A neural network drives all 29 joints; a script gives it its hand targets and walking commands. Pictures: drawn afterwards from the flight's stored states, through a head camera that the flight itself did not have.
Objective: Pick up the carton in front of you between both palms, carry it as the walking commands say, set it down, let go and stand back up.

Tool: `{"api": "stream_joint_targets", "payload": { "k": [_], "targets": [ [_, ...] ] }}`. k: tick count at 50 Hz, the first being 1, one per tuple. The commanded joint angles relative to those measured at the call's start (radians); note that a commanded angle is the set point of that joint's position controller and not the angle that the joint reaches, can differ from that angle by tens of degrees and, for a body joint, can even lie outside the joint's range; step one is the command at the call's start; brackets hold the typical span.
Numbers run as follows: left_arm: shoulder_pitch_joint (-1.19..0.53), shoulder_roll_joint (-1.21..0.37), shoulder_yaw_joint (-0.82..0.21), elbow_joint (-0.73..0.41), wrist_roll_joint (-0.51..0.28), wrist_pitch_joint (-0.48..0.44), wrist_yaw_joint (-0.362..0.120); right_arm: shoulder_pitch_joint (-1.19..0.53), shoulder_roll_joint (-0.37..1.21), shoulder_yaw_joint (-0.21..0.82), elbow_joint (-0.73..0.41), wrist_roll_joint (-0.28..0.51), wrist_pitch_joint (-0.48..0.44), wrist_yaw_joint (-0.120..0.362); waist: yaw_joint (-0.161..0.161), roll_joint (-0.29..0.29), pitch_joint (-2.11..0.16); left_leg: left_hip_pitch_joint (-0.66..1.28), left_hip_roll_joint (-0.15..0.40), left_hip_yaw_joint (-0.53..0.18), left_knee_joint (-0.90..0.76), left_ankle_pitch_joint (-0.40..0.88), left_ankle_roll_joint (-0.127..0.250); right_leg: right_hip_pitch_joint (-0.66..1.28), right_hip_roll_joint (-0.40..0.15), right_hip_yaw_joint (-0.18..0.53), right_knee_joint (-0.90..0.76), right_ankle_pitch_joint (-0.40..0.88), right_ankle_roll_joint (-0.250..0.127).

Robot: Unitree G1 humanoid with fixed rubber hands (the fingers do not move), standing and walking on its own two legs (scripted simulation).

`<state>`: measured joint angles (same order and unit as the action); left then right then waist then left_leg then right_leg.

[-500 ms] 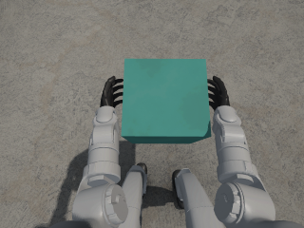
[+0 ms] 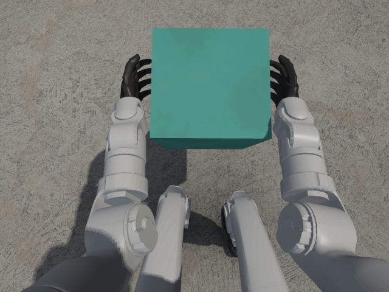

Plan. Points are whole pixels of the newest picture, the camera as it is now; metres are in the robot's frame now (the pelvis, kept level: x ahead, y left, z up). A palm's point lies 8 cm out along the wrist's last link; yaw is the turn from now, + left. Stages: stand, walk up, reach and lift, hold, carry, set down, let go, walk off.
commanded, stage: set down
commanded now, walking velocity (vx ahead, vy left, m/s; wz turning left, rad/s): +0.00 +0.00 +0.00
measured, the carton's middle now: (206, 101) +0.47 +0.02 -0.17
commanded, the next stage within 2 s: none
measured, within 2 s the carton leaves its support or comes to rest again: rests again in 1.18 s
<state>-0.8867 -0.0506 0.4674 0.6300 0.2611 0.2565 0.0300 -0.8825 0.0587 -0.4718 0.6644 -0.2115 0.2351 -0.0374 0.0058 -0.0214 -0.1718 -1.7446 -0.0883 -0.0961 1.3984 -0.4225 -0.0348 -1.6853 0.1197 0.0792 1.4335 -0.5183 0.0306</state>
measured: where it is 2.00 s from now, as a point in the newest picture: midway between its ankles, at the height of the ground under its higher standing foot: (203, 233)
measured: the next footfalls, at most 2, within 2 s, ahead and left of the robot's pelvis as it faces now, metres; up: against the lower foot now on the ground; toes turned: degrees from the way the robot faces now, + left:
none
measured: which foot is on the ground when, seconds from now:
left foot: down 0.00-1.00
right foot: down 0.00-1.00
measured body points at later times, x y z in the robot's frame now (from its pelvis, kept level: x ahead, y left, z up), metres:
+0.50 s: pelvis -0.03 +0.01 -0.12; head +0.32 +0.03 +0.17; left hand +0.51 +0.17 -0.26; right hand +0.51 -0.13 -0.26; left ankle +0.08 +0.12 -0.55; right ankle +0.05 -0.12 -0.55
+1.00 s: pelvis -0.02 +0.00 -0.20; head +0.36 +0.00 +0.04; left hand +0.55 +0.17 -0.37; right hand +0.54 -0.13 -0.38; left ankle +0.08 +0.12 -0.55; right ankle +0.05 -0.12 -0.55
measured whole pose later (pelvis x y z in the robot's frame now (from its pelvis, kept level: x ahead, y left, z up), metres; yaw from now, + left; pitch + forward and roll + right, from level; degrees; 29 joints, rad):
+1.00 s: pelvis -0.02 +0.00 -0.20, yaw -2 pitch +42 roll +1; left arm -1.44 0.23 0.37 0.84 0.04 0.27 0.10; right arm -1.45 -0.23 -0.20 0.90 0.05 0.24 -0.17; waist 0.05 -0.03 0.31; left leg -2.25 -0.07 -0.03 2.11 -0.60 -0.04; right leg -2.20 0.17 0.06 2.16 -0.69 0.06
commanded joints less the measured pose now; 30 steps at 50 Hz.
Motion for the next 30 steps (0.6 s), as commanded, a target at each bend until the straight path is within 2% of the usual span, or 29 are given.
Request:
{"api": "stream_joint_targets", "payload": {
  "k": [1, 7, 13, 22, 30],
  "targets": [
    [-0.621, -0.891, -0.542, 0.047, -0.137, -0.021, -0.182, -0.643, 0.875, 0.532, 0.037, 0.125, -0.015, 0.204, 0.007, 0.035, -0.936, 0.565, -0.071, 0.121, 0.034, 0.334, -0.01, 0.262, 0.062, -0.1, -0.028, 0.328, 0.017],
    [-0.739, -0.876, -0.583, 0.02, -0.187, -0.006, -0.157, -0.767, 0.841, 0.567, 0.009, 0.176, -0.004, 0.197, 0.007, 0.047, -1.033, 0.563, -0.072, 0.127, 0.139, 0.345, -0.021, 0.178, 0.07, -0.127, 0.08, 0.305, 0.021],
    [-0.834, -0.843, -0.568, 0.033, -0.2, 0.018, -0.148, -0.863, 0.799, 0.544, 0.029, 0.191, 0.017, 0.203, 0.009, 0.053, -1.017, 0.531, -0.068, 0.136, 0.217, 0.316, -0.022, 0.077, 0.072, -0.148, 0.162, 0.25, 0.019],
    [-0.954, -0.766, -0.511, 0.086, -0.201, 0.027, -0.156, -1.002, 0.722, 0.493, 0.078, 0.199, 0.024, 0.208, 0.019, 0.044, -0.93, 0.43, -0.057, 0.15, 0.334, 0.284, -0.015, -0.033, 0.062, -0.161, 0.275, 0.21, 0.017],
    [-1.066, -0.672, -0.508, 0.102, -0.243, 0.01, -0.171, -1.106, 0.659, 0.513, 0.103, 0.243, 0.013, 0.189, 0.038, 0.026, -0.906, 0.353, -0.039, 0.165, 0.45, 0.297, -0.007, -0.026, 0.05, -0.155, 0.376, 0.233, 0.018]
  ]
}}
